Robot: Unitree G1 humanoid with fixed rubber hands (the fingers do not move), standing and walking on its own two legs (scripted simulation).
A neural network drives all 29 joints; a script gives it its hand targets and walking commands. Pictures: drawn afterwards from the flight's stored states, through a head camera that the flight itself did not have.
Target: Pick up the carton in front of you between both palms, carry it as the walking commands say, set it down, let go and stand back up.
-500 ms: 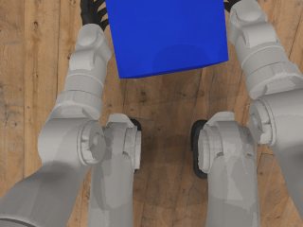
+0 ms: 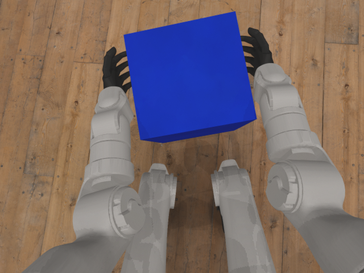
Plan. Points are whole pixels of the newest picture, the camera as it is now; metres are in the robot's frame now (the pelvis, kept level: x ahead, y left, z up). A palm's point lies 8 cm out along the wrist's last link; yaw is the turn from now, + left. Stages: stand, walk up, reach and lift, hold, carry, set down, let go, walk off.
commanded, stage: reach and lift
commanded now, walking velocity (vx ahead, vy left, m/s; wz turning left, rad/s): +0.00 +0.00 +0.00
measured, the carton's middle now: (190, 92) +0.48 -0.01 -0.14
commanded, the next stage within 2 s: none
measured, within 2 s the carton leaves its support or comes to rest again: neither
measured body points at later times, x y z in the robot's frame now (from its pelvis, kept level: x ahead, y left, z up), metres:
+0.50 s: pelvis +0.04 +0.00 +0.13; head +0.21 -0.02 +0.55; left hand +0.46 +0.14 +0.08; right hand +0.47 -0.16 +0.07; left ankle +0.11 +0.14 -0.44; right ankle +0.11 -0.12 -0.44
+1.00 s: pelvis +0.10 +0.01 +0.26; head +0.15 +0.00 +0.71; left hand +0.43 +0.15 +0.24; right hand +0.42 -0.16 +0.23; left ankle +0.11 +0.14 -0.44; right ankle +0.11 -0.12 -0.44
